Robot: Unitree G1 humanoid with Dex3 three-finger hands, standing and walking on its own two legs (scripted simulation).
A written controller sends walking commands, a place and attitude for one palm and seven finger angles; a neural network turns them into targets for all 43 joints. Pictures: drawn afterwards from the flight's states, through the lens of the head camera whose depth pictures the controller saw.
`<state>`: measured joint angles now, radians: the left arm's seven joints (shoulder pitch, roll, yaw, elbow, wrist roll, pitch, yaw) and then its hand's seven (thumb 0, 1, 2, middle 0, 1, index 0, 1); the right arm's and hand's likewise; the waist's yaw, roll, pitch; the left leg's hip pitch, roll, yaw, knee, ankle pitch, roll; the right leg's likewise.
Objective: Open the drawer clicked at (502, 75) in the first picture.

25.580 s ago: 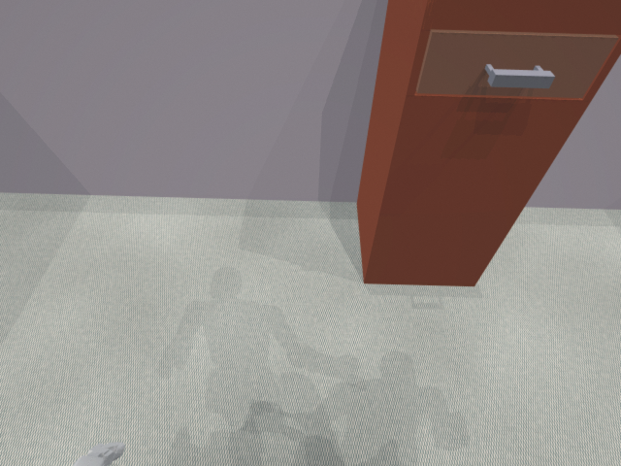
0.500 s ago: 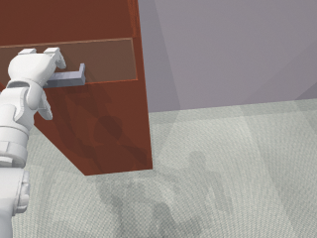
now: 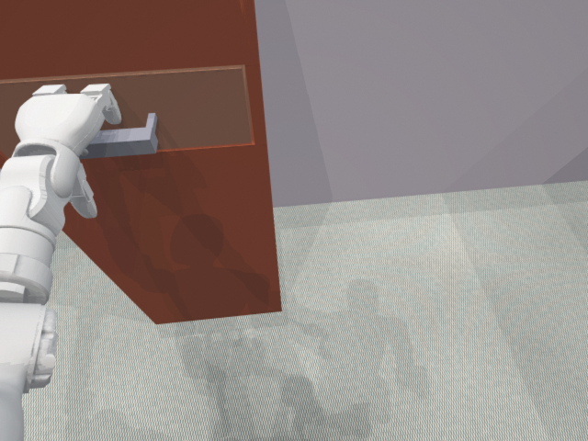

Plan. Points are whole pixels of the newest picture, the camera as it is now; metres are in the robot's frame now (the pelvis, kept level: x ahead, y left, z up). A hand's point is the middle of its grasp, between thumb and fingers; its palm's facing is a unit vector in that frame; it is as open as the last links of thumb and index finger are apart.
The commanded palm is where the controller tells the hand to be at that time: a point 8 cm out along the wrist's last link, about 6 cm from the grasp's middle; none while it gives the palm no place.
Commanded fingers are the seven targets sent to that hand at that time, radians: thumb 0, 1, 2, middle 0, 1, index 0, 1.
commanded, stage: lift the fingers back up to retry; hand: left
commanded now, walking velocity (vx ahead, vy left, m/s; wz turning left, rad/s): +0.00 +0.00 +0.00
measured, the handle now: (112, 132) +0.51 +0.28 +0.12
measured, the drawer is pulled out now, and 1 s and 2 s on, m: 0.00 0.00 0.00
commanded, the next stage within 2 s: re-aim the fingers above the handle in 0.82 s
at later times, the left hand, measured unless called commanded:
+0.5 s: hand (75, 137) +0.46 +0.30 +0.15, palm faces +0.00 +0.01 -1.00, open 13.6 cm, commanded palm +0.44 +0.30 +0.22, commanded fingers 0.00 -0.50 0.30 -0.30 -1.20 -0.30 -1.20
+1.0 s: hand (68, 125) +0.46 +0.30 +0.17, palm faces -0.03 +0.01 -1.00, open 13.8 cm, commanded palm +0.45 +0.30 +0.24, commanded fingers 0.00 -0.50 0.30 -0.30 -1.20 -0.30 -1.20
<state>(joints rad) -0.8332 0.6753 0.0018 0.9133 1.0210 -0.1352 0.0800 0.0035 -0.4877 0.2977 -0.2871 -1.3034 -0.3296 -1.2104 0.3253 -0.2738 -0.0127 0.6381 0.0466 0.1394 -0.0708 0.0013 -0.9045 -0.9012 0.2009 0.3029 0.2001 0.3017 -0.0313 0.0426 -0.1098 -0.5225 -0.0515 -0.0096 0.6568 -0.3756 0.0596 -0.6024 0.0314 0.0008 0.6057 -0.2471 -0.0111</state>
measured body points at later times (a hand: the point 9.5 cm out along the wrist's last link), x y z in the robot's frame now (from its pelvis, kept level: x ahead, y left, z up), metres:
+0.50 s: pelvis +0.02 +0.00 +0.01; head +0.08 -0.01 +0.45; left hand +0.46 +0.30 +0.20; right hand +0.10 -0.26 -0.13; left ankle -0.04 +0.08 -0.72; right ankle +0.02 -0.12 -0.72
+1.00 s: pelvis +0.02 +0.00 +0.01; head +0.08 -0.01 +0.46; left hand +0.46 +0.29 +0.22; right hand +0.14 -0.26 -0.12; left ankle -0.04 +0.08 -0.72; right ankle +0.02 -0.12 -0.72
